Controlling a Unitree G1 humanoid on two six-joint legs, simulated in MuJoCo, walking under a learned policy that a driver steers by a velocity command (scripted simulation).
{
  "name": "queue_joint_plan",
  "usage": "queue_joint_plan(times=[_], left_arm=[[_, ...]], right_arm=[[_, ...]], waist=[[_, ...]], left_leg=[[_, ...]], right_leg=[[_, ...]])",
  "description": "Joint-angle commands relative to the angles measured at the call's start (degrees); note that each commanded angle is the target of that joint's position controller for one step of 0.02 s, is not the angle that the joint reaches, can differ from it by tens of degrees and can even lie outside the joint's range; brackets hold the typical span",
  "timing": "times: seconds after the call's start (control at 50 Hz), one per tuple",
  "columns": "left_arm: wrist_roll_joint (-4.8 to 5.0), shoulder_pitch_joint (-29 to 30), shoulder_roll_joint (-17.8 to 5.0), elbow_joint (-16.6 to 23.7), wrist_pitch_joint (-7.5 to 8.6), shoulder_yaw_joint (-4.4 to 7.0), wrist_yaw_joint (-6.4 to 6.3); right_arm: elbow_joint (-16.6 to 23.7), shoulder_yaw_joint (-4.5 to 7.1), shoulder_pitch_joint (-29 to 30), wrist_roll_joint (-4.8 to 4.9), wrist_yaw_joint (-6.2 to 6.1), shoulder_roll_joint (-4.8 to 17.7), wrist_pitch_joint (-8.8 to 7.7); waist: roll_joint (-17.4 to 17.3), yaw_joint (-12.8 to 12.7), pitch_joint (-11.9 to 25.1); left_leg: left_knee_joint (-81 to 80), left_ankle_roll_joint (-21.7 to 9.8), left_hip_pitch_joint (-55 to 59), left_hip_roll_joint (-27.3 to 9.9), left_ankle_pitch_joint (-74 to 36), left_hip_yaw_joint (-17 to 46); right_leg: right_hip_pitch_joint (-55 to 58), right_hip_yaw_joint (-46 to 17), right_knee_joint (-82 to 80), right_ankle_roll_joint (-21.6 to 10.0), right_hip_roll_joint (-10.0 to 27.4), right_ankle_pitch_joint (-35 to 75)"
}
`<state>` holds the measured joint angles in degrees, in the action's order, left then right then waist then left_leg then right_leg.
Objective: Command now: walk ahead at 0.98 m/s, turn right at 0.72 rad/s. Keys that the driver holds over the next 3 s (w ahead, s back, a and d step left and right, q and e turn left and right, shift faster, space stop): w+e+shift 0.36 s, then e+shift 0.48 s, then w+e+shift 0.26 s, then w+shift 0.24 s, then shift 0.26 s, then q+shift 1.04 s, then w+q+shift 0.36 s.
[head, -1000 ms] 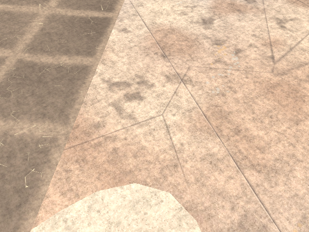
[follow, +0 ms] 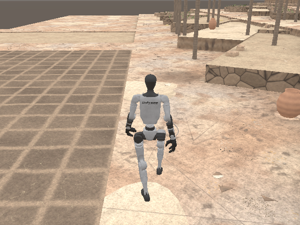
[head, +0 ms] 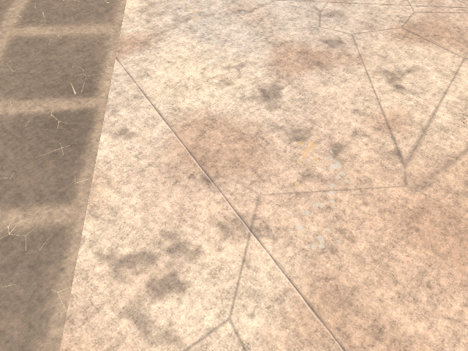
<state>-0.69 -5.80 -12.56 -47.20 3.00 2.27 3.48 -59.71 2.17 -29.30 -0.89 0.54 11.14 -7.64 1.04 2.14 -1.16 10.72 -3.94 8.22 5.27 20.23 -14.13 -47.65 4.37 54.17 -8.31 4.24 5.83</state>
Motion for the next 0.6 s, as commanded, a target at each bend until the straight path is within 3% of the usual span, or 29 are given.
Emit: queue_joint_plan(times=[0.02, 0.06, 0.08, 0.1, 0.12, 0.14, 0.16, 0.18, 0.2, 0.22, 0.24, 0.26, 0.28, 0.32, 0.36, 0.38, 0.44, 0.48, 0.5, 0.52, 0.54, 0.56, 0.58, 0.6], left_arm=[[-0.01, 5.8, -0.7, 4.7, 0.83, -0.84, 0.58], [-0.14, 2.6, -3.2, 4.0, 0.49, -0.29, 0.61], [-0.12, -2.2, -5.1, 2.8, 0.12, 0.34, 0.48], [-0.13, -11.1, -7.7, 0.6, -0.24, 1.43, 0.27], [-0.17, -24.0, -10.7, -3.1, -0.62, 3.05, -0.42], [0.73, -30.5, -12.6, -5.1, -0.79, 4.76, -1.47], [1.22, -23.9, -13.6, -5.6, -1.35, 5.06, -2.17], [-0.36, -20.2, -17.4, -3.6, -1.4, 5.33, -2.02], [-0.89, -19.4, -13.9, -2.6, -1.37, 5.08, -2.55], [-1.15, -17.7, -10.3, -2.8, -1.16, 4.33, -3.03], [-0.87, -15.1, -9.5, -2.7, -0.67, 3.96, -3.16], [-0.51, -13.8, -10.1, -1.6, 0.38, 3.79, -3.6], [-0.05, -13.2, -9.0, -1.4, 1.31, 3.22, -3.76], [0.33, -12.9, -10.7, -0.5, 2.81, 3.4, -3.52], [0.33, -14.9, -11.6, -0.5, 3.3, 3.84, -3.26], [0.65, -16.5, -12.0, -0.9, 3.16, 4.13, -3.05], [1.35, -21.3, -13.3, -1.9, 1.75, 4.86, -2.53], [1.06, -21.4, -13.5, -1.5, 1.23, 5.04, -3.02], [5.0, -20.4, -6.5, -0.4, 0.94, 3.1, -4.01], [4.21, -13.9, -9.3, 1.6, 0.8, 3.2, -4.35], [1.79, -12.9, -5.1, 4.3, 0.32, 1.95, -4.68], [0.81, -22.2, -2.7, 6.6, 0.25, 0.88, -4.62], [3.06, -27.3, -8.3, 7.9, -0.01, 1.44, -4.18], [4.05, -21.8, -10.8, 8.7, -1.27, 1.93, -4.44]], right_arm=[[3.2, 0.05, 0.9, 0.37, -1.8, 6.6, -1.11], [3.8, 0.67, 0.8, 0.23, -3.76, 10.3, -0.4], [4.4, 1.24, 2.0, 0.0, -4.64, 12.2, 0.33], [5.5, 1.89, 4.6, -0.44, -5.07, 13.9, 1.23], [7.3, 2.5, 9.1, -1.21, -4.9, 15.1, 2.12], [8.3, 3.2, 13.3, -1.14, -3.8, 15.3, 2.84], [12.2, 0.82, 16.8, -2.13, -2.14, 5.6, 1.52], [18.9, -0.25, 13.7, 0.12, -1.51, 3.5, 0.33], [19.9, -0.71, 15.7, -0.79, -0.93, 6.1, -1.31], [19.4, -0.31, 16.7, -0.85, -0.49, 8.2, -1.8], [19.2, -0.3, 17.8, -2.04, -0.49, 8.0, -1.12], [19.3, -0.68, 16.4, -3.24, -0.36, 7.5, 0.26], [19.6, -0.91, 17.1, -3.85, -0.17, 7.4, 1.77], [22.3, -1.44, 22.7, -3.72, 0.22, 6.9, 3.21], [25.4, -2.12, 29.4, -2.47, 0.77, 6.1, 3.28], [26.2, -2.47, 31.4, -2.0, 0.87, 5.5, 3.11], [27.6, -2.86, 33.2, -1.06, 0.33, 5.3, 2.36], [27.6, -2.03, 29.9, -1.15, -0.76, 8.0, 1.85], [30.4, 0.8, 32.8, 2.56, -1.56, 11.2, -0.51], [27.7, 2.01, 21.2, 2.89, -2.25, 14.1, -1.3], [24.3, 2.08, 8.5, 1.11, -2.6, 15.7, -1.0], [25.0, 1.52, 5.1, -2.15, -2.17, 16.6, -0.19], [24.7, 2.73, 8.1, -1.48, -1.63, 17.6, 0.87], [27.0, 2.42, 14.4, -0.93, -2.19, 13.2, 2.1]], waist=[[-2.5, -2.4, -7.7], [-5.9, -5.1, -3.3], [-7.6, -8.1, -0.2], [-8.6, -12.9, 4.0], [-8.6, -18.8, 8.9], [-2.9, -22.6, 9.5], [10.9, -14.2, 3.7], [11.3, -7.8, 11.7], [2.8, -8.3, 9.5], [-4.9, -5.5, 2.0], [-8.3, -2.5, -1.5], [-7.8, -0.2, -2.6], [-9.0, 0.9, -4.3], [-8.2, 0.4, -6.1], [-5.1, -2.1, -6.6], [-3.8, -3.6, -6.5], [0.5, -7.8, -1.8], [3.4, -6.5, 1.8], [0.9, -3.4, 5.3], [1.8, 4.6, 11.1], [-1.1, 7.1, 21.6], [-16.6, 2.4, 32.5], [-21.5, 0.2, 37.1], [-16.4, 0.6, 29.8]], left_leg=[[-4.0, 5.0, -10.2, -14.1, -58.8, -1.9], [5.0, 6.0, -3.6, -16.0, -79.4, -3.1], [12.5, 6.2, -2.2, -17.3, -87.0, -2.9], [24.1, 5.8, -3.5, -18.5, -91.2, -2.0], [40.5, 4.8, -8.8, -19.3, -88.6, -0.2], [66.3, 3.7, -18.5, -13.0, -56.6, -0.8], [85.2, 2.8, -42.8, -3.2, 5.5, 3.7], [91.6, 4.4, -59.0, -2.5, 8.6, 15.9], [84.4, 3.2, -62.7, -5.3, 4.6, 20.2], [77.0, 3.0, -60.7, -8.1, 0.7, 20.2], [72.8, 3.6, -56.8, -9.6, 0.0, 19.6], [69.1, 4.9, -53.4, -10.9, -0.1, 19.9], [65.4, 6.2, -50.4, -12.5, -0.3, 19.2], [54.1, 8.2, -45.2, -13.4, -4.6, 16.3], [41.3, 8.4, -40.5, -12.7, -14.8, 14.6], [35.5, 7.7, -38.7, -11.0, -19.8, 13.4], [24.3, 5.3, -33.2, -4.4, -26.4, 10.8], [17.8, 4.5, -25.4, -1.2, -25.7, 12.9], [12.5, 4.5, -16.7, -1.1, -28.0, 18.1], [12.0, 3.7, -5.6, -4.5, -35.3, 17.8], [22.1, -0.2, 11.3, -18.0, -50.1, 26.5], [26.2, -6.9, 23.8, -33.9, -76.4, 45.2], [21.5, -14.3, 22.5, -39.9, -57.6, 56.4], [17.3, -13.2, 15.4, -34.3, -38.1, 50.0]], right_leg=[[11.6, 7.2, -11.0, -1.7, -4.1, 3.8], [17.9, 9.9, -14.1, -2.9, -8.3, 1.5], [23.2, 10.2, -14.6, -3.6, -10.2, -1.8], [32.1, 9.3, -14.2, -4.9, -11.4, -5.6], [44.4, 5.3, -15.5, -7.4, -10.8, -10.5], [53.6, -0.7, -22.2, -10.9, -7.7, -13.2], [59.2, -13.1, -15.6, -12.2, -1.8, -6.5], [68.9, -39.7, -25.7, -23.3, 6.9, -16.2], [65.4, -50.0, -39.0, -21.8, 10.8, -33.1], [55.4, -47.0, -43.4, -18.4, 10.0, -36.2], [46.7, -41.5, -44.1, -15.1, 6.8, -32.1], [40.4, -38.5, -44.1, -14.7, 5.1, -28.0], [33.8, -35.1, -44.7, -13.9, 2.7, -25.9], [24.9, -29.1, -46.5, -12.8, -1.7, -19.1], [22.7, -25.1, -45.7, -10.6, -4.9, -8.9], [24.4, -23.3, -43.2, -8.9, -6.1, 1.1], [33.2, -21.6, -34.2, -3.7, -7.5, 21.1], [37.1, -24.1, -25.8, 0.1, -8.3, 25.4], [34.8, -30.4, -19.2, 3.1, -8.0, 15.6], [31.9, -27.6, -8.5, 5.3, -9.2, 12.6], [23.9, -21.6, 9.8, 8.0, -12.7, -23.1], [13.3, -19.1, 26.7, 9.7, -15.8, -50.6], [7.9, -18.8, 38.3, 11.5, -9.6, -44.5], [3.8, -14.7, 38.7, 12.5, -5.1, -38.5]])
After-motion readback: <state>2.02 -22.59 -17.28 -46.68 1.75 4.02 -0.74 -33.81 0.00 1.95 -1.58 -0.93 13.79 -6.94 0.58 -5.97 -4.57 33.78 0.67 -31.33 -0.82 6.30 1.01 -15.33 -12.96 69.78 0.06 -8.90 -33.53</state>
